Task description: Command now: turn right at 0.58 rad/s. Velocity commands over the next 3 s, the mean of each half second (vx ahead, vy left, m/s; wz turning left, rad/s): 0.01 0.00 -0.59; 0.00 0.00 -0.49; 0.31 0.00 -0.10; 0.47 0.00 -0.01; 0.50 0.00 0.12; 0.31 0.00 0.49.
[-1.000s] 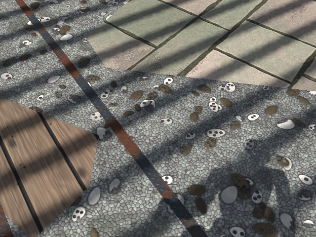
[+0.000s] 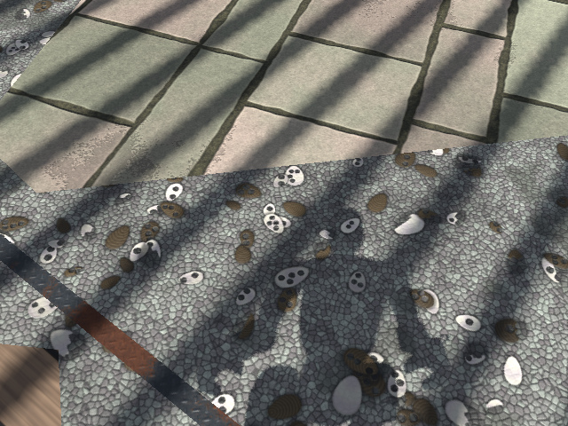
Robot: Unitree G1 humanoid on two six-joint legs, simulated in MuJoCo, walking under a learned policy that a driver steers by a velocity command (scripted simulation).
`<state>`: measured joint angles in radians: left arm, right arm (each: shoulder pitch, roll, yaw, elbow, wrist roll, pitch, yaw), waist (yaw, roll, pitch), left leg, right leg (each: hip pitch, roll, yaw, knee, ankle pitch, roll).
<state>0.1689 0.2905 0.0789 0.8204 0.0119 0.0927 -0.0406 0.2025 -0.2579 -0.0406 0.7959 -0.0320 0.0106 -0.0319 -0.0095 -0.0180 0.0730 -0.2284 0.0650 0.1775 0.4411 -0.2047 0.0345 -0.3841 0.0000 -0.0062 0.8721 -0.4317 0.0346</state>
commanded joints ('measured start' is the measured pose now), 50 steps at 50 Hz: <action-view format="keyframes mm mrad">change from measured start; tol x16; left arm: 1 -17 60 4 -86 -8 -12 -7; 7 90 307 59 -101 8 -57 21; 50 17 75 -19 -74 -7 -25 23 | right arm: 1 12 -192 -52 -47 -4 -4 12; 50 25 -187 -31 -88 5 0 22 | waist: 1 -19 201 -114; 5 34 129 -127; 7 34 -320 -55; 10 8 -101 -35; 32 -20 -97 -116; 35 33 234 -108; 50 -28 212 -116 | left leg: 1 103 255 -158 -94 312 166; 5 0 245 -78 73 196 49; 7 -389 -36 -1 447 -437 -91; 14 -333 -30 -200 639 -156 -75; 24 -309 -68 -235 419 -204 -74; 32 13 -131 -241 45 -130 -29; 35 203 314 -684 -251 -25 121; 38 -15 215 -460 -204 102 171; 44 189 164 -336 -118 398 182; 50 145 160 -314 -86 340 179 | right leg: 1 40 8 -61 -110 -18 -24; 5 253 25 -57 -451 188 -76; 6 332 -122 186 -621 217 -111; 7 311 -382 546 -624 584 -259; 14 302 -165 284 -559 630 -254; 32 184 -84 557 -472 529 -193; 35 -145 220 191 -81 -137 -43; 40 -107 111 124 299 18 0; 50 94 78 15 -194 -53 -12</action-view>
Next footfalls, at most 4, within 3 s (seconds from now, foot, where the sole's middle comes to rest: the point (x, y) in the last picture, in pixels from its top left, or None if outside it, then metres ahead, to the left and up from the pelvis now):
0.12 right None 0.02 -0.12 -0.78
0.68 left None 0.07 0.06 -0.78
1.08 right None -0.06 -0.11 -0.78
1.54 left None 0.30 -0.07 -0.78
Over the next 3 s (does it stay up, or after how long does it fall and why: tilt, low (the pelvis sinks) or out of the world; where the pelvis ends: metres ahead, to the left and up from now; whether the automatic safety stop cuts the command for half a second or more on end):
stays up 0.77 -0.42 0.00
